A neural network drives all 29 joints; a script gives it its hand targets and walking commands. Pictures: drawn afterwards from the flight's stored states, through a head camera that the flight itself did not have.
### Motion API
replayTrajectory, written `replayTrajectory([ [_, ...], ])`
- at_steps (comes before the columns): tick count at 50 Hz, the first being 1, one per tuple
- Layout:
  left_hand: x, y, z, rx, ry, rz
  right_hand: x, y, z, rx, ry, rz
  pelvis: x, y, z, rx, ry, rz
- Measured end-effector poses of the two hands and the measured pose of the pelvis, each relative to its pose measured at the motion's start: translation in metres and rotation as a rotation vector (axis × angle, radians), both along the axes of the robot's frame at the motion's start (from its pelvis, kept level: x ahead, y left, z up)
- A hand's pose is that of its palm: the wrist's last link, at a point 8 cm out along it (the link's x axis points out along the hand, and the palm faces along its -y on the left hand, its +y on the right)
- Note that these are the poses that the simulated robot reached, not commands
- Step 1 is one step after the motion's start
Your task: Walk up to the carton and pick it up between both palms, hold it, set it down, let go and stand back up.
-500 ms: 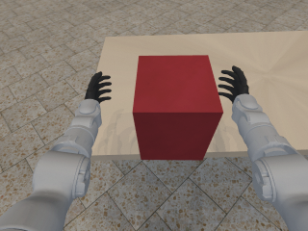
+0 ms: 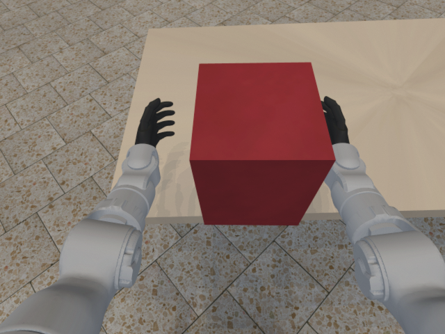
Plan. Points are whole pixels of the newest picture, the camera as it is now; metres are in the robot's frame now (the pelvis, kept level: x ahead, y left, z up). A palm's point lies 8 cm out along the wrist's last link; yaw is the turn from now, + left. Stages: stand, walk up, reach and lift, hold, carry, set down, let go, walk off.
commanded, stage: reach and lift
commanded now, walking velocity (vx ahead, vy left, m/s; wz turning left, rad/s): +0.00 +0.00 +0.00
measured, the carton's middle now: (252, 151) +0.44 -0.04 +0.03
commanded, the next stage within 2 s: none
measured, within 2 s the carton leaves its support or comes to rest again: leaves its support in 1.68 s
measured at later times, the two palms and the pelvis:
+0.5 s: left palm (170, 147) +0.43 +0.12 +0.06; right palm (330, 150) +0.41 -0.18 +0.06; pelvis -0.01 +0.00 +0.00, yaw +0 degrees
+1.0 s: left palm (165, 155) +0.42 +0.12 +0.06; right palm (327, 159) +0.40 -0.17 +0.06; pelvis -0.02 +0.00 +0.00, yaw +0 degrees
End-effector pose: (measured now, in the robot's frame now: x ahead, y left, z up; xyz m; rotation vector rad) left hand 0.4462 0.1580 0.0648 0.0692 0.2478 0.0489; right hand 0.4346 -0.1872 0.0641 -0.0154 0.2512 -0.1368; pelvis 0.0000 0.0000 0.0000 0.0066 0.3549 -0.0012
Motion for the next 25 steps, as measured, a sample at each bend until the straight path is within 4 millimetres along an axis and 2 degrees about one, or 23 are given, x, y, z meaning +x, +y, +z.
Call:
replayTrajectory([
  [5,-0.003,-0.01,-0.001,-0.02,0.001,-0.014,-0.002,0.001,0.001,-0.033,-0.002,0.004,-0.002,0.0,0.0,0.0,-0.002,0.0],
  [13,-0.009,-0.041,-0.006,-0.089,0.004,-0.045,-0.005,0.007,0.001,-0.04,-0.01,-0.001,-0.004,0.0,0.0,0.001,-0.005,0.0],
  [25,-0.012,-0.041,-0.006,-0.077,-0.018,-0.027,-0.021,0.012,-0.001,-0.067,-0.053,-0.052,-0.011,0.0,0.002,0.0,-0.056,0.0],
])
